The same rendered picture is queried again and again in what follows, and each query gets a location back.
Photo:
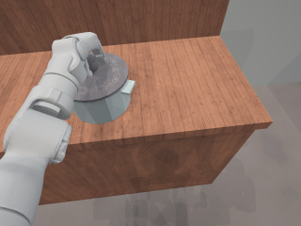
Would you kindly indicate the left robot hand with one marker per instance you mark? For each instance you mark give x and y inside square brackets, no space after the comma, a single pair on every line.
[94,46]

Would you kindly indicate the robot left upper arm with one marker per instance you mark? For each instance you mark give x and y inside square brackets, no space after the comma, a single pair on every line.
[38,140]

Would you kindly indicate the lid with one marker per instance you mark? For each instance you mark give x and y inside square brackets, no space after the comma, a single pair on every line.
[109,78]

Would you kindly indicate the table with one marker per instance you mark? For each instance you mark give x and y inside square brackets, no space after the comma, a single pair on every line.
[191,109]

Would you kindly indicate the robot left forearm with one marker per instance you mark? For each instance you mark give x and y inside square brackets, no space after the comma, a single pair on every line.
[57,89]

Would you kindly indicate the pot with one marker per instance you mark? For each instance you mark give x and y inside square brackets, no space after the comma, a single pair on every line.
[105,110]

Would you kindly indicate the knob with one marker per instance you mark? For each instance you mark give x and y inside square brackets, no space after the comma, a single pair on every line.
[93,63]

